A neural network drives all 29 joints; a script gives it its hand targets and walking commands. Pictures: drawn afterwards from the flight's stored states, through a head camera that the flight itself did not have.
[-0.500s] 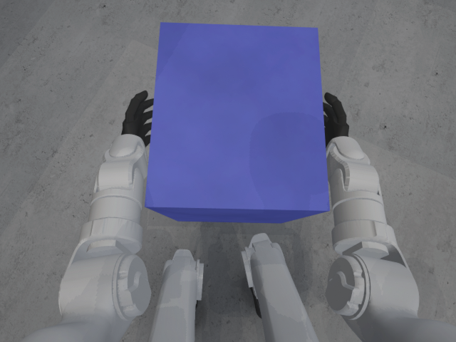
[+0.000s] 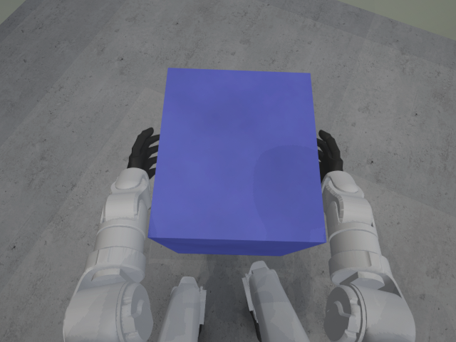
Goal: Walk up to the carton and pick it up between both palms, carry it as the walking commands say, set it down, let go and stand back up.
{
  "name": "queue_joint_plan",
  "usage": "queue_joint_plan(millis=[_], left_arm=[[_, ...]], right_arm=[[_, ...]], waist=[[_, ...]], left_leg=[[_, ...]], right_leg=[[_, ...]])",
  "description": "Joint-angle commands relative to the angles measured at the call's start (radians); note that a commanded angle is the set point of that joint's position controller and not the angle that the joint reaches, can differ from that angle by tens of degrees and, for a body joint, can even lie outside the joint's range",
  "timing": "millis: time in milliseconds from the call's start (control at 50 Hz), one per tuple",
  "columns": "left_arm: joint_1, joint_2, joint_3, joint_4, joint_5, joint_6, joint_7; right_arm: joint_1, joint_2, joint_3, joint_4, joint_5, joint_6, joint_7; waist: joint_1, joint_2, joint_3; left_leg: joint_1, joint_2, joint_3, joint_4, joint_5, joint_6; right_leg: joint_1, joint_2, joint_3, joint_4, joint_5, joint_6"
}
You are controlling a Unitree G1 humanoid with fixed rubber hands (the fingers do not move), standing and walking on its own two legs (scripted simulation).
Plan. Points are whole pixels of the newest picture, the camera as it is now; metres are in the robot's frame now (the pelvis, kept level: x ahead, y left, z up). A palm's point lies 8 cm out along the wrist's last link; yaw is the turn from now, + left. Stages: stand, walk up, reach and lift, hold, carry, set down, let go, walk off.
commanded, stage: reach and lift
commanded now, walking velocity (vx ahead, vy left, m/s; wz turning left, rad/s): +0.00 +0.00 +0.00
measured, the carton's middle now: (233, 177) +0.43 -0.05 -0.12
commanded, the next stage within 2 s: none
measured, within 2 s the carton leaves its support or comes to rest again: neither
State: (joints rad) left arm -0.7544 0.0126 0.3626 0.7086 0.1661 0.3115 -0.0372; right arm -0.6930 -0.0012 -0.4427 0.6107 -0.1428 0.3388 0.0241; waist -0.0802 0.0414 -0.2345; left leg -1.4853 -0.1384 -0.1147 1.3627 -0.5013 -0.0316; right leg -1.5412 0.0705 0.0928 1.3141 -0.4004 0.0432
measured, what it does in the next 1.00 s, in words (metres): rises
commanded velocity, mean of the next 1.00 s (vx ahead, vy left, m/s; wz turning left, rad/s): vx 0.00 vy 0.00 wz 0.00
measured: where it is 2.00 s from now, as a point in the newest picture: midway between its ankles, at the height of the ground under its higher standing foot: (226, 333)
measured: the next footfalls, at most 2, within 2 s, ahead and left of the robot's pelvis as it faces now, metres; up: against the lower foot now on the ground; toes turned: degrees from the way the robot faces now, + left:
none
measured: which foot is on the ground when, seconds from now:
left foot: down 0.00-1.00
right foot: down 0.00-1.00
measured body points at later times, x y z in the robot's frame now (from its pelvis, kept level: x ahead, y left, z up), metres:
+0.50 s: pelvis +0.03 +0.00 +0.07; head +0.18 -0.01 +0.50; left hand +0.43 +0.13 +0.01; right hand +0.39 -0.21 +0.02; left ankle +0.05 +0.12 -0.58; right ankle +0.09 -0.13 -0.58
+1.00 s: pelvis +0.04 +0.01 +0.13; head +0.14 +0.00 +0.57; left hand +0.41 +0.14 +0.09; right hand +0.37 -0.20 +0.09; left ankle +0.05 +0.12 -0.58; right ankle +0.09 -0.13 -0.58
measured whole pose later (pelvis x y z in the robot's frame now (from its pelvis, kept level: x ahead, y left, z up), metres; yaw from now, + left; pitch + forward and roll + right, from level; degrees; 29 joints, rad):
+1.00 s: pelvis +0.04 +0.01 +0.13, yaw +0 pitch +18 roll +0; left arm -0.46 -0.06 0.33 0.54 0.20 0.37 -0.09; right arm -0.42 0.08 -0.41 0.43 -0.22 0.41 0.10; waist -0.08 0.03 -0.10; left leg -0.73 -0.10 -0.14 0.71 -0.29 0.01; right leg -0.77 0.04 0.12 0.66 -0.21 0.04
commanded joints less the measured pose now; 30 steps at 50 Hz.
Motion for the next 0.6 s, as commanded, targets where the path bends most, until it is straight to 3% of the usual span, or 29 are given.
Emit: queue_joint_plan(millis=[0, 580], left_arm=[[-0.524, -0.979, -0.458, -0.032, -0.078, -0.023, -0.174], [-0.259, -1.017, -0.542, -0.131, -0.068, -0.015, -0.215]], right_arm=[[-0.554, 0.956, 0.518, -0.033, 0.095, -0.020, 0.194], [-0.295, 0.992, 0.580, -0.124, 0.059, -0.004, 0.240]], waist=[[-0.024, 0.002, -0.740], [-0.015, -0.004, -0.546]], left_leg=[[0.294, -0.041, 0.099, -0.217, 0.181, -0.005], [0.646, -0.008, 0.057, -0.542, 0.369, 0.002]], right_leg=[[0.659, 0.053, -0.116, -0.143, 0.250, -0.019], [1.008, 0.030, -0.073, -0.469, 0.419, -0.035]])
